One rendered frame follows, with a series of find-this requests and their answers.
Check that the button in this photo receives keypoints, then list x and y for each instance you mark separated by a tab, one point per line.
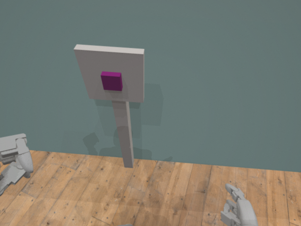
111	81

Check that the panel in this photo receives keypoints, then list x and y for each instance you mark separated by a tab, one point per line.
92	61

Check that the robot left hand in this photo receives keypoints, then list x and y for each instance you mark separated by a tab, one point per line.
13	151

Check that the robot right hand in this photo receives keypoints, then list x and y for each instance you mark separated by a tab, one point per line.
241	213

